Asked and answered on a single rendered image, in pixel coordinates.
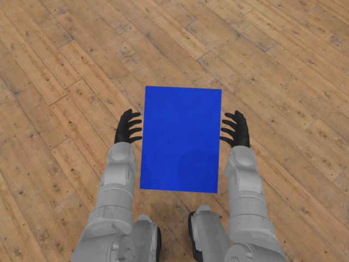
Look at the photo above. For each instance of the carton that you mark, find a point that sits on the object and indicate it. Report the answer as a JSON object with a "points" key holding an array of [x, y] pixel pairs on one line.
{"points": [[181, 137]]}

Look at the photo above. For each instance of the robot left forearm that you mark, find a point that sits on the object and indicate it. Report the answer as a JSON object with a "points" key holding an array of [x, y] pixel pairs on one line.
{"points": [[112, 212]]}

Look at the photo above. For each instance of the right robot upper arm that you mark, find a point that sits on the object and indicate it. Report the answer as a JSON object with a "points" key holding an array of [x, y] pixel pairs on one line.
{"points": [[247, 252]]}

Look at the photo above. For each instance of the robot right forearm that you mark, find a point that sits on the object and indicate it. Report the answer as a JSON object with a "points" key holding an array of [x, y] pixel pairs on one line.
{"points": [[248, 212]]}

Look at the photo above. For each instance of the robot left thigh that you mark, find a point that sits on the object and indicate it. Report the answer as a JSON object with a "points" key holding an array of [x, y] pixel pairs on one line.
{"points": [[144, 237]]}

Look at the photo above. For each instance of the left robot shin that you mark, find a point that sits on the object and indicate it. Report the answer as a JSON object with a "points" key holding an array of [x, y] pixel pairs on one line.
{"points": [[152, 255]]}

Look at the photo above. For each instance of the left robot upper arm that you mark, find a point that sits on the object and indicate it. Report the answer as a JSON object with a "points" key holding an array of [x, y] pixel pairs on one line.
{"points": [[116, 247]]}

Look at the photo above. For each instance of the robot right hand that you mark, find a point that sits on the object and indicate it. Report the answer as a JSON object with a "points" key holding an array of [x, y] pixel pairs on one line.
{"points": [[241, 135]]}

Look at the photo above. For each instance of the robot left hand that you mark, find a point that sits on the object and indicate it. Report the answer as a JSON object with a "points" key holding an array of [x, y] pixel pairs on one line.
{"points": [[123, 133]]}

